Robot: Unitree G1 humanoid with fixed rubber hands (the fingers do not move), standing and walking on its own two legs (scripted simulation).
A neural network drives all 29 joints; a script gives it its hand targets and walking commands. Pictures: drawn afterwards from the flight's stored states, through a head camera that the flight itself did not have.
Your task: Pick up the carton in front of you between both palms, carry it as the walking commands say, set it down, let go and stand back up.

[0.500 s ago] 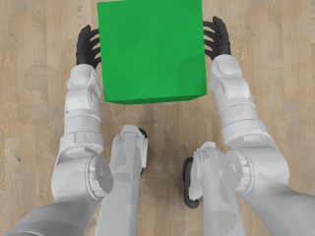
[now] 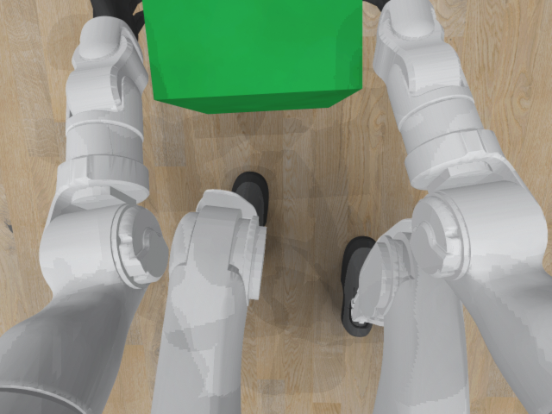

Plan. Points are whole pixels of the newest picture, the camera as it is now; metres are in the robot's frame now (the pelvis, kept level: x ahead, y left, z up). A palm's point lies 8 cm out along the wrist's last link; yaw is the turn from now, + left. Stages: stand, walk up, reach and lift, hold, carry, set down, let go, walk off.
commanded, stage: set down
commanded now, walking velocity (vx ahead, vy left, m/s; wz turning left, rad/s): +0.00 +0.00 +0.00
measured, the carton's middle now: (259, 25) +0.52 +0.16 -0.24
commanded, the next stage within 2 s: none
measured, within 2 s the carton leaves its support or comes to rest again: rests again in 1.06 s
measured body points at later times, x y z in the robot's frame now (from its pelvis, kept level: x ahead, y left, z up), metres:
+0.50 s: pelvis +0.00 +0.00 -0.02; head +0.36 +0.04 +0.24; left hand +0.49 +0.30 -0.18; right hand +0.55 +0.00 -0.20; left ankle +0.16 +0.14 -0.36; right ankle +0.08 -0.11 -0.36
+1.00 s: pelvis -0.01 +0.00 -0.02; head +0.35 +0.03 +0.23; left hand +0.48 +0.31 -0.19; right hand +0.55 +0.00 -0.20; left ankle +0.16 +0.14 -0.36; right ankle +0.08 -0.11 -0.36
